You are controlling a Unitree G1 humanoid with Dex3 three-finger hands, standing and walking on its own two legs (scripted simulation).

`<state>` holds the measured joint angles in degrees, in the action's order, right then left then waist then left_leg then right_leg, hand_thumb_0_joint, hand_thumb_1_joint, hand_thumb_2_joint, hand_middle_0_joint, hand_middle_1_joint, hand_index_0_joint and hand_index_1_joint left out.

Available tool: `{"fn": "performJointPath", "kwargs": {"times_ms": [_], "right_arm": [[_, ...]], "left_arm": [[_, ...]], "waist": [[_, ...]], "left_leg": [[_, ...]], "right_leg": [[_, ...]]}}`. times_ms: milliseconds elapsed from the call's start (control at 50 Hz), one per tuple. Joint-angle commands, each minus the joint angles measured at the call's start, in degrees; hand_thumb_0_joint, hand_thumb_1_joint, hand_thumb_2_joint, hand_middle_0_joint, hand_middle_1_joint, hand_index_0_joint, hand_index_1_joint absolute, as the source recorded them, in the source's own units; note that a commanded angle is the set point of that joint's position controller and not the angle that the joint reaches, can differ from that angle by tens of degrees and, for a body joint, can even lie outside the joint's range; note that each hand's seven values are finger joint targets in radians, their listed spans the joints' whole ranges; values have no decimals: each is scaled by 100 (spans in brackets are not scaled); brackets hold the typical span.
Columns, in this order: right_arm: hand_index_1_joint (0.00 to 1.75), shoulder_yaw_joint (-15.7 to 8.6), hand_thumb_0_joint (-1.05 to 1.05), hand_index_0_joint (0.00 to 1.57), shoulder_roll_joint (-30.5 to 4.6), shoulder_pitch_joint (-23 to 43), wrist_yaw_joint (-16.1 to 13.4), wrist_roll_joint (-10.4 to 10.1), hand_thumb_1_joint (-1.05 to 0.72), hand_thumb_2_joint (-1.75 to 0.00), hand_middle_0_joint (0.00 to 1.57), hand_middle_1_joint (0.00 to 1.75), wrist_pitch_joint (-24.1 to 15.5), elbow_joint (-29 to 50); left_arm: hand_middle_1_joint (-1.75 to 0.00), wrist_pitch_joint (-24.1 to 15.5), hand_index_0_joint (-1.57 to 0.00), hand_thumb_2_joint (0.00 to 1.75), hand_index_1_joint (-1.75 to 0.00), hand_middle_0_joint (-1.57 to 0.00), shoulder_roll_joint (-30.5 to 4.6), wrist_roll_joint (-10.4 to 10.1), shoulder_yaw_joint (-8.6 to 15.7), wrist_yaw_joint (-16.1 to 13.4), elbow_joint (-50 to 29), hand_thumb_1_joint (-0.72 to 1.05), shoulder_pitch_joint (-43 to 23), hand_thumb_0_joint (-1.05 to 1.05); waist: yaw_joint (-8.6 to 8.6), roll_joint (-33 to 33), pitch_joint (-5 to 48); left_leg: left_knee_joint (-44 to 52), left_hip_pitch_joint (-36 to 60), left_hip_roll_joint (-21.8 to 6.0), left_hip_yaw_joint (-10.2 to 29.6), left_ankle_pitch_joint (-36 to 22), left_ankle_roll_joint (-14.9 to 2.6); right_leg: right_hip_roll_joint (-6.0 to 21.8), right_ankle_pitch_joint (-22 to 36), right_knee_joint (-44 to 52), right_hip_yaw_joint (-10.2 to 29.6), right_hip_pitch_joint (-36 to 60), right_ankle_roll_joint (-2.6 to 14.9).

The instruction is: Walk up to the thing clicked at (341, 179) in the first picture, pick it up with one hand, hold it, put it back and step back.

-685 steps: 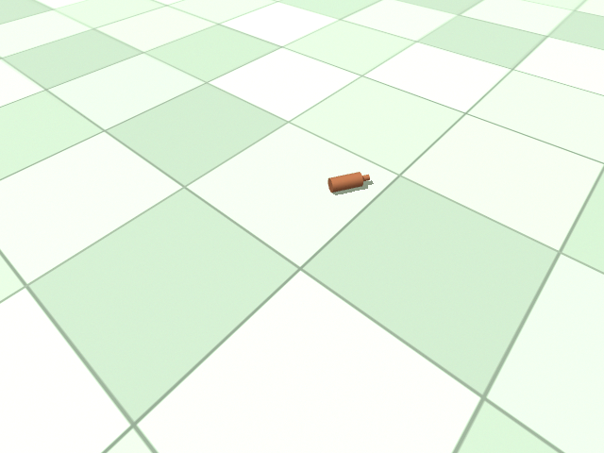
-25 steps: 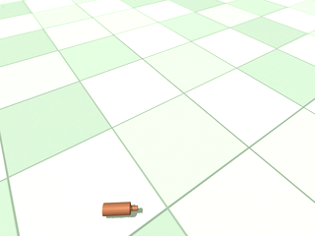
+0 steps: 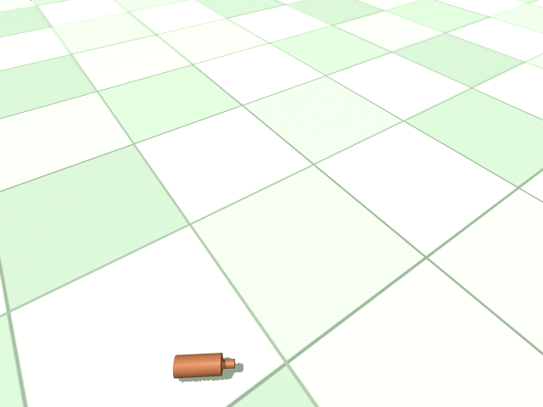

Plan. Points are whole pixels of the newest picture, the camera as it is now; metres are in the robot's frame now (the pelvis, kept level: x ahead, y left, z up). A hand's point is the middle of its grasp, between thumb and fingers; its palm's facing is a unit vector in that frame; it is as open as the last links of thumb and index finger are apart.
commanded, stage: stand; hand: left
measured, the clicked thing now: (205, 365) +0.44 +0.24 -0.75
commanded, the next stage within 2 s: walk up in 1.98 s
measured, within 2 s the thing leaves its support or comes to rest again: neither
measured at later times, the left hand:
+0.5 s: hand out of the picture +0.08 +0.25 -0.16, palm faces -0.03 -0.94 -0.34, open 7.4 cm
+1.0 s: hand out of the picture +0.09 +0.25 -0.16, palm faces -0.03 -0.94 -0.34, open 7.4 cm
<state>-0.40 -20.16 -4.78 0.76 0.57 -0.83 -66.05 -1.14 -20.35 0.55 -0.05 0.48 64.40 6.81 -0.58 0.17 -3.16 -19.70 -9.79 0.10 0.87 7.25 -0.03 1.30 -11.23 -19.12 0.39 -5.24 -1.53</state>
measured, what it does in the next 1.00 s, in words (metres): stands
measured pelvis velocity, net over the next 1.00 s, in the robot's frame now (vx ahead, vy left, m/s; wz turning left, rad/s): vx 0.02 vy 0.00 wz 0.00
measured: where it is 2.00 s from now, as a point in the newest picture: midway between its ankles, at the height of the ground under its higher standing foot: outside the picture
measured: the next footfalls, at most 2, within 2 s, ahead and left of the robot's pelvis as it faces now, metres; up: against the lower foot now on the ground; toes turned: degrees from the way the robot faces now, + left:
none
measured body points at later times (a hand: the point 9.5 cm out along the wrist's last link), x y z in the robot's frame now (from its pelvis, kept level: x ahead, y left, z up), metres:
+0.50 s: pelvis +0.01 +0.00 +0.00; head +0.02 +0.00 +0.45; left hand +0.09 +0.30 -0.13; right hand +0.09 -0.31 -0.13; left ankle +0.04 +0.12 -0.75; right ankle -0.01 -0.14 -0.75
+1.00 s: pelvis +0.02 +0.00 +0.00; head +0.03 +0.00 +0.45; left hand +0.09 +0.30 -0.13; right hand +0.09 -0.31 -0.13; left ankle +0.04 +0.12 -0.75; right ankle -0.01 -0.14 -0.75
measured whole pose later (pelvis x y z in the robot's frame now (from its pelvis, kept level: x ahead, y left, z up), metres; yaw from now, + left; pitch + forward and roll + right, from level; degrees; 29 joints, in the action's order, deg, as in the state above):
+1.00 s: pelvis +0.02 +0.00 +0.00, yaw +0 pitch -2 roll +0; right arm -0.2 -20.3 -5.3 0.3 0.5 -0.7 -65.6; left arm -0.6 -20.4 0.6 0.1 0.3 64.1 7.2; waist -0.3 0.1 -3.3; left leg -18.9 -8.5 -0.1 0.8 8.2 0.3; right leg 1.2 -12.0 -18.2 0.5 -3.9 -1.2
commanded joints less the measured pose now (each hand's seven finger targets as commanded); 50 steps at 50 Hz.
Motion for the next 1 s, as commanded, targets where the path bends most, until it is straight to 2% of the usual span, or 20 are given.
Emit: {"fn": "performJointPath", "kwargs": {"times_ms": [0,20,40,60,100,120,220,320,340,360,380,460,520,580,780,800,860,880,900,980], "right_arm": [[30,-191,0,20,-1234,294,-68,-22,-90,-90,20,30,-101,361],[30,-180,0,20,-1218,246,-69,-19,-90,-90,20,30,-96,346],[30,-183,0,20,-1239,286,-67,-25,-90,-90,20,30,-101,355],[30,-185,0,20,-1236,290,-66,-25,-90,-90,20,30,-92,355],[30,-186,0,20,-1234,324,-71,-24,-90,-90,20,30,-103,366],[30,-198,0,20,-1261,335,-73,-27,-90,-90,20,30,-107,376],[30,-174,0,20,-1249,232,-78,-17,-90,-90,20,30,-94,328],[30,-184,0,20,-1244,265,-82,-24,-90,-90,20,30,-113,357],[30,-188,0,20,-1262,267,-86,-22,-90,-90,20,30,-115,351],[30,-174,0,20,-1255,174,-89,-25,-90,-90,20,30,-105,319],[30,-182,0,20,-1270,229,-91,-23,-90,-90,20,30,-103,331],[30,-173,0,20,-1225,190,-95,-28,-90,-90,20,30,-103,360],[30,-184,0,20,-1273,237,-101,-31,-90,-90,20,30,-105,359],[30,-180,0,20,-1234,236,-101,-27,-90,-90,20,30,-84,366],[30,-187,0,20,-1265,245,-94,-30,-90,-90,20,30,-77,386],[30,-181,0,20,-1236,222,-92,-26,-90,-90,20,30,-89,396],[30,-191,0,20,-1257,264,-99,-23,-90,-90,20,30,-93,421],[30,-182,0,20,-1233,219,-102,-27,-90,-90,20,30,-92,393],[30,-185,0,20,-1233,235,-99,-22,-90,-90,20,30,-96,414],[30,-175,0,20,-1233,195,-105,-29,-90,-90,20,30,-106,402]], "left_arm": [[-30,-96,-20,90,-30,-20,-1219,-7,221,-69,-354,90,-256,0],[-30,-85,-20,90,-30,-20,-1234,-12,228,-66,-337,90,-249,0],[-30,-86,-20,90,-30,-20,-1208,-6,216,-62,-341,90,-218,0],[-30,-79,-20,90,-30,-20,-1215,-10,218,-63,-330,90,-211,0],[-30,-77,-20,90,-30,-20,-1211,2,219,-62,-347,90,-218,0],[-30,-85,-20,90,-30,-20,-1201,5,211,-65,-362,90,-223,0],[-30,-56,-20,90,-30,-20,-1225,-11,221,-56,-331,90,-237,0],[-30,-74,-20,90,-30,-20,-1223,-3,216,-66,-357,90,-194,0],[-30,-70,-20,90,-30,-20,-1213,-3,218,-68,-357,90,-207,0],[-30,-58,-20,90,-30,-20,-1204,-14,212,-66,-342,90,-213,0],[-30,-57,-20,90,-30,-20,-1210,-8,219,-72,-343,90,-199,0],[-30,-73,-20,90,-30,-20,-1261,-5,235,-82,-363,90,-218,0],[-30,-68,-20,90,-30,-20,-1217,-11,220,-85,-345,90,-187,0],[-30,-55,-20,90,-30,-20,-1225,-3,219,-88,-343,90,-196,0],[-30,-58,-20,90,-30,-20,-1206,5,216,-83,-368,90,-163,0],[-30,-64,-20,90,-30,-20,-1248,7,232,-81,-374,90,-186,0],[-30,-59,-20,90,-30,-20,-1218,7,236,-89,-370,90,-159,0],[-30,-52,-20,90,-30,-20,-1228,6,237,-84,-364,90,-163,0],[-30,-54,-20,90,-30,-20,-1235,7,239,-89,-391,90,-189,0],[-30,-53,-20,90,-30,-20,-1216,2,234,-81,-379,90,-153,0]], "waist": [[16,-16,442],[2,-35,359],[36,-62,392],[31,-5,340],[46,-15,447],[49,-34,557],[20,-35,253],[46,11,532],[39,-22,555],[11,-47,436],[38,-53,459],[22,48,627],[36,-26,584],[24,41,416],[39,-48,366],[18,-14,488],[56,-57,530],[43,3,412],[41,-25,462],[39,-5,472]], "left_leg": [[287,241,-700,598,-321,-113],[382,170,-685,604,-49,-101],[337,202,-694,609,-197,-103],[358,146,-678,616,-74,-93],[326,308,-707,610,-236,-90],[245,360,-731,599,-531,-105],[462,120,-671,628,142,-68],[265,377,-715,573,-599,-98],[247,438,-725,560,-673,-96],[328,282,-700,569,-402,-90],[310,329,-709,578,-399,-107],[213,456,-726,534,-847,-112],[195,511,-742,532,-867,-112],[279,411,-716,555,-595,-81],[324,388,-695,541,-352,-106],[301,445,-714,534,-552,-112],[272,486,-734,533,-638,-125],[343,401,-711,545,-509,-96],[304,441,-721,529,-675,-105],[301,470,-728,532,-605,-105]], "right_leg": [[610,220,415,432,-166,192],[604,58,424,447,-192,200],[621,167,433,448,-149,211],[607,58,462,446,-189,203],[602,130,420,426,-208,220],[619,325,392,422,-122,214],[574,-90,425,416,-266,220],[615,414,370,424,-116,218],[614,470,365,430,-133,224],[603,292,402,419,-150,217],[615,353,398,430,-110,226],[637,708,361,414,5,204],[640,701,379,417,-32,197],[611,409,445,405,-158,204],[611,324,497,415,-188,215],[629,495,446,418,-87,227],[624,508,423,406,-63,222],[602,378,438,406,-134,219],[618,499,413,409,-89,236],[617,479,426,411,-94,231]]}}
